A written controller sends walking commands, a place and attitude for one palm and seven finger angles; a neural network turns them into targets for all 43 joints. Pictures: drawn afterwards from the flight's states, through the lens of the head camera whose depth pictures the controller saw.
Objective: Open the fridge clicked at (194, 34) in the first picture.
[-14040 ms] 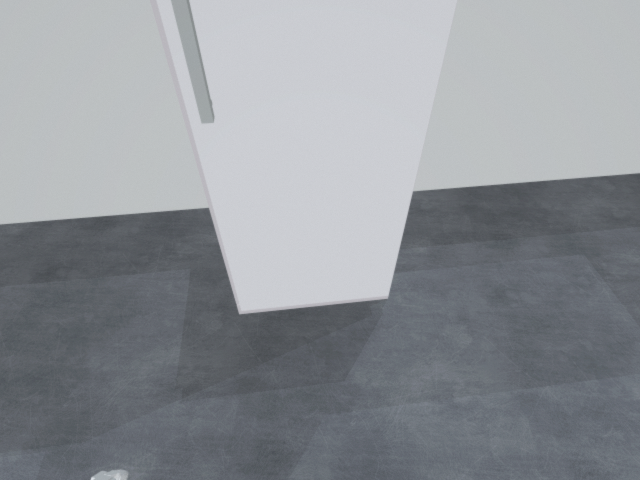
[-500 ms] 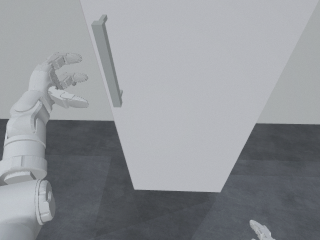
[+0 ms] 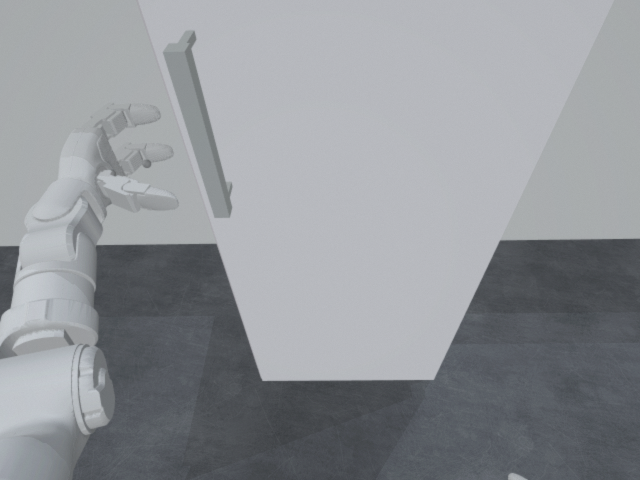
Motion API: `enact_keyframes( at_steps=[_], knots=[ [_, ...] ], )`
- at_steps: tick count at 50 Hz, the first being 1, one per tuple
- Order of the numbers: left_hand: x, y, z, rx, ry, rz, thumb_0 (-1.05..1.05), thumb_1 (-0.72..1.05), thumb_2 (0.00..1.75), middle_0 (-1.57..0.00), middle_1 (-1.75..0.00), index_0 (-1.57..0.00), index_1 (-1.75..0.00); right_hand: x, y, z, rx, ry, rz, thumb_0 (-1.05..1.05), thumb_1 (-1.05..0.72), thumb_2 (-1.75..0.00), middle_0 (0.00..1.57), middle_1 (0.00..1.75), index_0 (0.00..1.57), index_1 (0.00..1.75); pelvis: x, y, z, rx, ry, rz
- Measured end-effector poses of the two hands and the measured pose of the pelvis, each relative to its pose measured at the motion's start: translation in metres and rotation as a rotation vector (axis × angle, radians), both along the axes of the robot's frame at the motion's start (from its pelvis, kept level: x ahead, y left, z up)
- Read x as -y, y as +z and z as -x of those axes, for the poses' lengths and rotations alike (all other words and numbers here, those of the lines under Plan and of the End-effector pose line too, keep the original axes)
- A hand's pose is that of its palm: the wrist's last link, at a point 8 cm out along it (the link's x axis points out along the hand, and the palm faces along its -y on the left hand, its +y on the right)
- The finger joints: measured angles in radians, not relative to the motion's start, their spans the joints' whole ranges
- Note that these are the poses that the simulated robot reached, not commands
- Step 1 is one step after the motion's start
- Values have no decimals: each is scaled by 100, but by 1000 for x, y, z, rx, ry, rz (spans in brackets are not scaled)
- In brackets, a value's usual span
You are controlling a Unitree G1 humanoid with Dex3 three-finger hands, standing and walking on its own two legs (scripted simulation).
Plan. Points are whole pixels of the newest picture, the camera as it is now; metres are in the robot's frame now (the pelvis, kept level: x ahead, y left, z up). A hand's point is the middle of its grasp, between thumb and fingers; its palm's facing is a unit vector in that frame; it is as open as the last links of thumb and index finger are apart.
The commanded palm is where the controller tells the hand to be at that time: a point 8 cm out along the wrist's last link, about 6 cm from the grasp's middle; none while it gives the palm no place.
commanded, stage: move the hooked fingers beside the handle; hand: left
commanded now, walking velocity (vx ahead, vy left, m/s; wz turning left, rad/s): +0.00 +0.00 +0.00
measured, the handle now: (207, 134) +0.50 +0.16 +0.20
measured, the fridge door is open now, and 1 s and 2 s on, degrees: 0 0 0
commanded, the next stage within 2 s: feel for the door with the fingertips in 0.52 s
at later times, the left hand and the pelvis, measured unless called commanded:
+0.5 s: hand (149, 161) +0.43 +0.21 +0.21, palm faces +0.03 -1.00 -0.01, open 14.0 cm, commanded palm +0.40 +0.26 +0.21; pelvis -0.01 +0.00 +0.00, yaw +0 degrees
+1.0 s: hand (172, 161) +0.43 +0.18 +0.21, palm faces +0.01 -1.00 +0.00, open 14.0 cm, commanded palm +0.40 +0.24 +0.21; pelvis -0.01 +0.00 +0.00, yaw +0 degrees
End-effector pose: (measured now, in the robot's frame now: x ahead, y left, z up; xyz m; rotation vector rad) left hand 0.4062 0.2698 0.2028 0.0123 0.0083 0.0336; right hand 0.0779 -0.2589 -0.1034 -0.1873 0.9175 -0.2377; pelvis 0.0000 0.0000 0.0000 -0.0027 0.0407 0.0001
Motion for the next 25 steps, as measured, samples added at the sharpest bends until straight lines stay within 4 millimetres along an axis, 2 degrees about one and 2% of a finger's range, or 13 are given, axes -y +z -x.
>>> enact_keyframes(
  at_steps=[6,14,25],
  knots=[
    [-5,0,4,8,15,-6,-1,-50,30,-30,-120,-30,-120,0,4,-7,17,18,16,1,-91,-89,20,30,20,30,0,0,4,4,11,2],
    [2,8,-2,15,-13,5,-1,-50,30,-30,-120,-30,-120,-4,6,-15,49,38,14,1,-91,-89,20,30,20,30,-1,0,6,-3,14,2],
    [5,3,1,29,-6,6,-1,-50,30,-30,-120,-30,-120,-9,4,-11,37,32,-5,1,-91,-89,20,30,20,30,-2,0,5,1,4,0]
  ],
)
